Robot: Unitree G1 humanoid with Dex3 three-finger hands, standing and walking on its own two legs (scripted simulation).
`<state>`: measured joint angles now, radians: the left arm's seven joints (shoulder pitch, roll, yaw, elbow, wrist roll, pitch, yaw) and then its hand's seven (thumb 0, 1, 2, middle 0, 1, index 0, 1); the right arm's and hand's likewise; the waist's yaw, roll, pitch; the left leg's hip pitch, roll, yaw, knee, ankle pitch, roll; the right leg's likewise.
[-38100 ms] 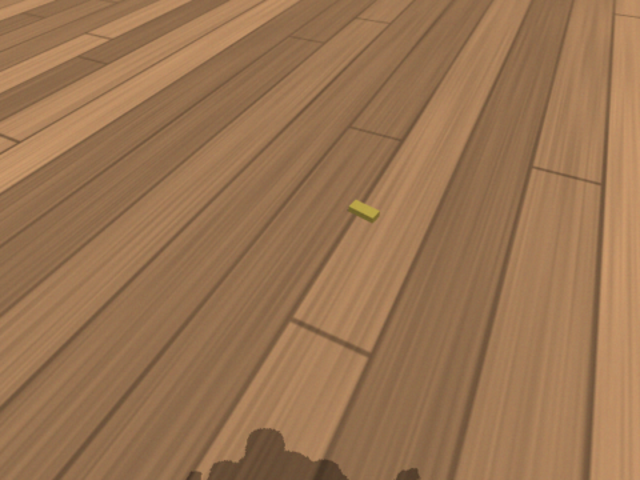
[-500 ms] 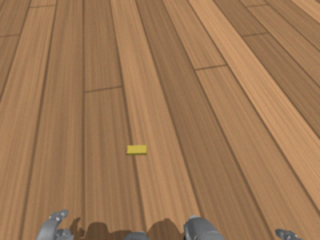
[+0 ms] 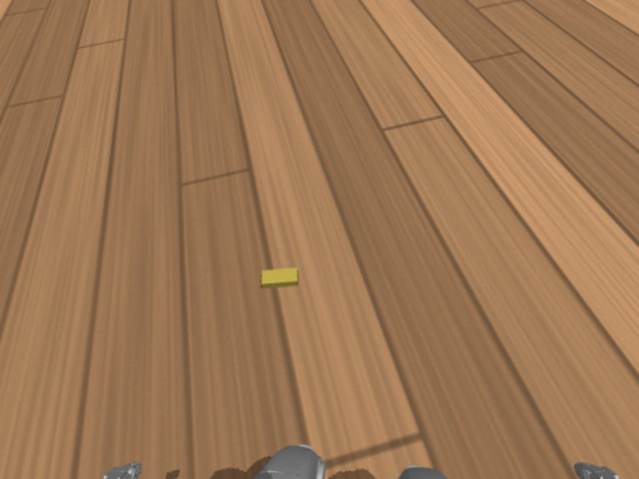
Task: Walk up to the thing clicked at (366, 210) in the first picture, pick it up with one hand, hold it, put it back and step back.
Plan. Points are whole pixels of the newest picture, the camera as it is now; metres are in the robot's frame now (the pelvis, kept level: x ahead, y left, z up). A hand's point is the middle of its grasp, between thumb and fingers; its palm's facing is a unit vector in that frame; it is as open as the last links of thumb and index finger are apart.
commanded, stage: step back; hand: left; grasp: from above
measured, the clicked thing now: (280, 278) +0.81 +0.25 -0.74
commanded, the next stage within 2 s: stand in 1.68 s
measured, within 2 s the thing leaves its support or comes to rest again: neither
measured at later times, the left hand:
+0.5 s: hand out of the picture -0.11 +0.25 -0.15, palm faces -0.02 -0.91 -0.41, open 7.4 cm
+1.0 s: hand out of the picture -0.25 +0.27 -0.15, palm faces +0.08 -0.92 -0.38, open 7.4 cm
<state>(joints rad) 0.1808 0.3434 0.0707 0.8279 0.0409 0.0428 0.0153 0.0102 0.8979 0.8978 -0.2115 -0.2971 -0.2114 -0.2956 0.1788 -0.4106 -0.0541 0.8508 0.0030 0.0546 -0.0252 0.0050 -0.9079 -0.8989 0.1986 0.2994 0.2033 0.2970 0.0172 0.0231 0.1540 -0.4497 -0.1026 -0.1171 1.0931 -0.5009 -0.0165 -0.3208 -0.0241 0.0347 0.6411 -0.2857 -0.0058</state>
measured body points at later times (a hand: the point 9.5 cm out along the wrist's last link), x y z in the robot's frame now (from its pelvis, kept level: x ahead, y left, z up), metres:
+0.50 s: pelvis -0.18 -0.03 -0.01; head -0.13 -0.04 +0.44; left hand -0.10 +0.29 -0.12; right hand -0.04 -0.34 -0.13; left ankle -0.07 +0.12 -0.71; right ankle -0.19 -0.14 -0.73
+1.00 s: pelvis -0.28 -0.02 +0.00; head -0.28 -0.01 +0.45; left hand -0.25 +0.31 -0.12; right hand -0.19 -0.32 -0.12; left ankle -0.29 +0.11 -0.73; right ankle -0.25 -0.14 -0.72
